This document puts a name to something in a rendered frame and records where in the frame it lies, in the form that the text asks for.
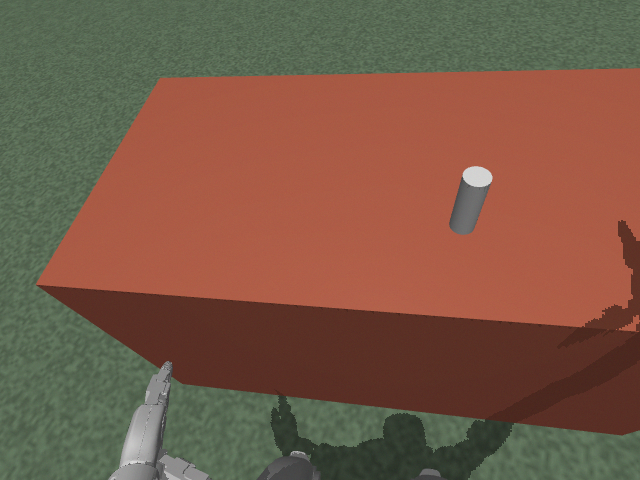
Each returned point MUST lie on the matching left robot arm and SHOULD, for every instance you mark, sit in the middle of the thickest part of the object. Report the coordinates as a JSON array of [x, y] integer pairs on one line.
[[136, 472]]

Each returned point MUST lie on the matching can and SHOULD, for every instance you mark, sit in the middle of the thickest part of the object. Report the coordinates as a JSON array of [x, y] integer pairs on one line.
[[473, 189]]

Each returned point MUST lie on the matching left robot hand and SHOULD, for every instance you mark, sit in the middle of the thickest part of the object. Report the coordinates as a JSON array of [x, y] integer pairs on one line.
[[144, 439]]

